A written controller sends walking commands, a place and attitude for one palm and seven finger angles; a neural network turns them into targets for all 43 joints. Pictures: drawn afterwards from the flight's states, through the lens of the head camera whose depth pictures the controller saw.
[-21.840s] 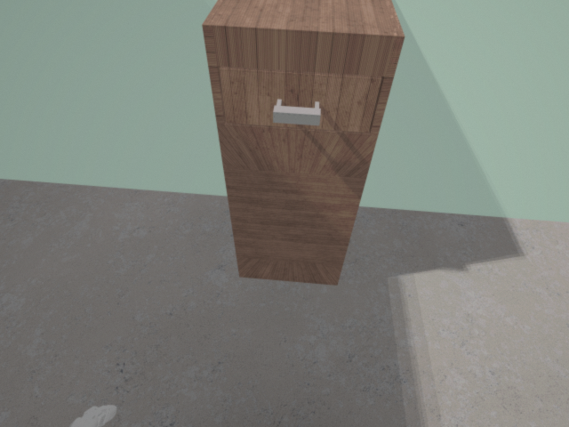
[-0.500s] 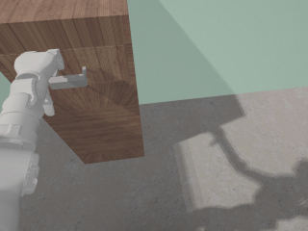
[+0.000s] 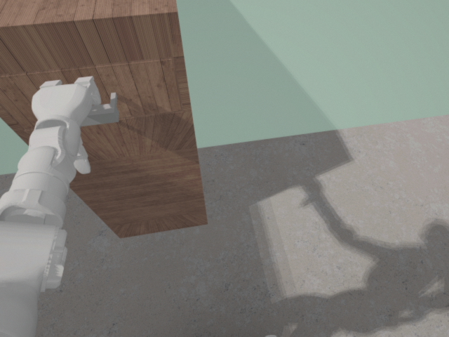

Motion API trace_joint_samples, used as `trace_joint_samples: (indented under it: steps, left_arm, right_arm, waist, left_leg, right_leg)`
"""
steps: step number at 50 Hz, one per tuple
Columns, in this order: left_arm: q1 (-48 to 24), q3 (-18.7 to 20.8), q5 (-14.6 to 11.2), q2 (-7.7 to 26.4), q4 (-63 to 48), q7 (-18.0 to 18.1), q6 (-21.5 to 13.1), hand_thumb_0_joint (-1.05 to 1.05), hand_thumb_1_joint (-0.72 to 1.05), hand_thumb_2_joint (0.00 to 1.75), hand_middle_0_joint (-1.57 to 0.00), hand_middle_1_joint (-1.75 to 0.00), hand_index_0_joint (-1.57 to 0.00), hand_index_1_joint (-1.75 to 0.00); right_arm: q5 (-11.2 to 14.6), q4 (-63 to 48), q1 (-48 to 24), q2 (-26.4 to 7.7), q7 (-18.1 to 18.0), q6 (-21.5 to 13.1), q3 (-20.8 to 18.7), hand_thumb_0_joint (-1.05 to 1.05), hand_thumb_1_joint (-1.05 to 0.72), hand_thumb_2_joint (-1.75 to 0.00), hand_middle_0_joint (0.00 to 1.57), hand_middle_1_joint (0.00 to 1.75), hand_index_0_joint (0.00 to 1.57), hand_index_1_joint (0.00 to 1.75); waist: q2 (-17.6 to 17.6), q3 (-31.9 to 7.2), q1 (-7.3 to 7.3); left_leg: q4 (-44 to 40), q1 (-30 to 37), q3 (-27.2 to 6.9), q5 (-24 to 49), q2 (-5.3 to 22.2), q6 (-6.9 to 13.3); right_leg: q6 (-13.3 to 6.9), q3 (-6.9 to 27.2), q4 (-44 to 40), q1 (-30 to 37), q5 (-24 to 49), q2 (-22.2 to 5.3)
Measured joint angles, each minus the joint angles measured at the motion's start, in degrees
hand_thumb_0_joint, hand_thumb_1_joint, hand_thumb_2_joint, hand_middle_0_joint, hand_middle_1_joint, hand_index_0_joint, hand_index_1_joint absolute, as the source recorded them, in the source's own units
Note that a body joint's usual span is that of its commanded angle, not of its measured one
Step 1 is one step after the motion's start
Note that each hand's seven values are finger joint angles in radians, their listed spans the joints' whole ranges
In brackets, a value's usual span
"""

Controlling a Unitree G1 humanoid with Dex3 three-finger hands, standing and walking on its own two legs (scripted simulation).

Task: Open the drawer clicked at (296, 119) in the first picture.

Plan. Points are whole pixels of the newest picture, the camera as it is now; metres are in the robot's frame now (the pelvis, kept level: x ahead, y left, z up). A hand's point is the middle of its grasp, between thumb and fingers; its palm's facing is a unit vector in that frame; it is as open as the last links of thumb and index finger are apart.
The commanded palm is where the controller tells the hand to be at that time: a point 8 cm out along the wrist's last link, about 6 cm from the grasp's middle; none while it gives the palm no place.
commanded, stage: lower the fingers behind the handle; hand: left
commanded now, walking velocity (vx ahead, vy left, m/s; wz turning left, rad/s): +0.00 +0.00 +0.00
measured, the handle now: (91, 107) +0.56 +0.25 +0.06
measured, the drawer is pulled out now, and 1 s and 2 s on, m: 0.00 0.00 0.00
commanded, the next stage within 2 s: lift the fingers back up to retry in 0.92 s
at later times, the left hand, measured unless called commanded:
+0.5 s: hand (81, 127) +0.49 +0.26 +0.07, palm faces -0.03 +0.04 -1.00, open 13.9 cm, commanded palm +0.47 +0.25 +0.10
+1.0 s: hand (81, 127) +0.49 +0.26 +0.07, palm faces -0.03 +0.04 -1.00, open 13.8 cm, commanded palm +0.48 +0.25 +0.10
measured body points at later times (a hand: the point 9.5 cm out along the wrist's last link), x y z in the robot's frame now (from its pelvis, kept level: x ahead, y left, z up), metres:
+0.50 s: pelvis -0.01 +0.00 -0.01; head +0.09 +0.00 +0.43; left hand +0.49 +0.25 +0.12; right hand +0.00 -0.28 -0.13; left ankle -0.04 +0.10 -0.72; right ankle +0.00 -0.13 -0.72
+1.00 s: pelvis -0.01 +0.00 -0.01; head +0.09 +0.00 +0.43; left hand +0.49 +0.25 +0.12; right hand -0.01 -0.28 -0.14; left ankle -0.04 +0.10 -0.72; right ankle +0.00 -0.13 -0.72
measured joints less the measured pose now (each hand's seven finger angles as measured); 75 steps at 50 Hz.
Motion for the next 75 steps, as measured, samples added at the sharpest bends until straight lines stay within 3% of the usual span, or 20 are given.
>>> trace_joint_samples:
  steps: [5, 10, 16, 22, 33, 43, 52, 60, 67, 75]
  left_arm:
    - [0.08, 1.02, 0.71, 1.49, -0.34, -0.04, -4.06, 0.01, -0.49, 0.30, -0.30, -1.20, -0.30, -1.19]
    - [-0.28, 1.36, 1.18, 1.75, -0.51, 2.60, -5.81, 0.01, -0.49, 0.30, -0.30, -1.20, -0.29, -1.20]
    - [-1.99, 0.14, 1.71, 1.07, 1.27, 5.55, -3.81, 0.00, -0.49, 0.30, -0.29, -1.21, -0.29, -1.21]
    - [-4.20, -1.16, 2.28, 1.15, 3.99, 5.72, -0.80, 0.00, -0.49, 0.30, -0.28, -1.23, -0.30, -1.21]
    - [-3.51, -0.90, 1.28, 2.58, 3.74, 3.45, -2.13, 0.01, -0.49, 0.30, -0.25, -1.26, -0.32, -1.20]
    - [-3.53, -1.35, 1.31, 2.13, 3.05, 4.65, -2.76, 0.01, -0.49, 0.30, -0.24, -1.26, -0.31, -1.20]
    - [-4.97, -1.38, 1.31, 2.21, 4.27, 4.49, -2.10, 0.01, -0.49, 0.30, -0.27, -1.30, -0.32, -1.20]
    - [-3.08, 0.73, 0.71, 2.80, 2.29, 1.82, -3.06, 0.01, -0.49, 0.30, -0.28, -1.27, -0.32, -1.20]
    - [-0.07, 1.78, 0.52, 2.41, -1.84, 1.31, -4.49, 0.01, -0.49, 0.30, -0.30, -1.22, -0.32, -1.20]
    - [-2.51, 0.23, -0.25, 2.24, -2.14, 0.61, -1.78, 0.00, -0.49, 0.30, -0.31, -1.21, -0.32, -1.20]
  right_arm:
    - [-0.05, -0.42, 0.14, -0.02, -0.85, -0.42, 0.27, 0.01, -0.90, -0.90, 0.20, 0.29, 0.20, 0.30]
    - [-0.26, -0.66, 0.11, -1.02, -0.64, -1.09, -0.44, 0.01, -0.90, -0.90, 0.20, 0.29, 0.20, 0.30]
    - [-0.21, -0.30, -0.40, -1.90, -0.21, -1.54, -0.99, 0.01, -0.90, -0.90, 0.20, 0.29, 0.20, 0.30]
    - [-0.09, -0.50, -0.81, -1.88, -0.41, -1.78, -0.67, 0.01, -0.90, -0.90, 0.20, 0.29, 0.20, 0.30]
    - [0.03, -0.88, 0.63, -1.30, -0.90, -1.29, 0.00, 0.01, -0.90, -0.90, 0.20, 0.29, 0.20, 0.30]
    - [0.11, -0.56, 0.94, -1.01, -0.68, -1.46, -0.11, 0.01, -0.90, -0.90, 0.20, 0.29, 0.20, 0.30]
    - [0.07, -0.81, 0.14, -1.43, -0.65, -1.50, 0.08, 0.01, -0.90, -0.90, 0.20, 0.29, 0.20, 0.30]
    - [0.11, -1.46, 0.25, -1.49, -1.00, -1.15, 0.01, 0.01, -0.90, -0.90, 0.20, 0.29, 0.20, 0.30]
    - [0.07, -1.18, 0.83, -1.18, -0.95, -1.10, -0.32, 0.01, -0.90, -0.90, 0.20, 0.29, 0.20, 0.30]
    - [0.47, -0.39, -0.26, -0.87, -0.53, -0.96, -0.18, 0.01, -0.90, -0.90, 0.20, 0.29, 0.20, 0.30]
  waist:
    - [-0.82, 0.51, -0.38]
    - [-1.19, 0.61, 0.05]
    - [-1.44, 0.18, 0.04]
    - [-1.54, 0.11, -0.85]
    - [-0.92, -0.30, -0.99]
    - [-1.01, -0.21, -0.53]
    - [-1.18, -0.41, -0.98]
    - [-1.00, -0.26, -1.22]
    - [-0.58, -0.14, -0.53]
    - [-0.35, 0.17, 0.05]
  left_leg:
    - [0.43, -0.25, 0.00, 0.02, 0.04, -0.12]
    - [1.74, -2.25, -0.05, -0.16, 0.03, -0.17]
    - [2.98, -4.34, -0.28, -0.34, -0.01, -0.20]
    - [3.50, -5.48, -0.33, -0.37, 0.08, -0.24]
    - [4.40, -6.02, 0.00, -0.93, 0.30, -0.23]
    - [5.09, -6.80, -0.30, -1.12, 0.11, -0.19]
    - [5.27, -7.25, -0.40, -1.10, 0.08, -0.12]
    - [4.32, -5.65, 0.00, -1.05, 0.27, 0.00]
    - [2.97, -3.27, -0.09, -0.99, 0.19, 0.11]
    - [1.08, -0.65, -0.57, -0.50, -0.21, 0.16]
  right_leg:
    - [-0.17, 0.00, 0.62, -0.36, -0.07, 0.03]
    - [-0.21, -0.04, 1.90, -2.33, -0.23, 0.00]
    - [-0.23, -0.25, 3.04, -4.30, -0.43, -0.06]
    - [-0.28, -0.29, 3.49, -5.41, -0.41, 0.02]
    - [-0.29, 0.04, 4.44, -6.16, -0.83, 0.25]
    - [-0.24, -0.24, 5.06, -6.76, -1.11, 0.05]
    - [-0.17, -0.32, 5.07, -7.11, -1.04, 0.02]
    - [-0.05, 0.09, 3.91, -5.57, -0.71, 0.25]
    - [0.10, 0.00, 2.28, -2.99, -0.58, 0.19]
    - [0.20, -0.47, 0.35, -0.10, -0.32, -0.19]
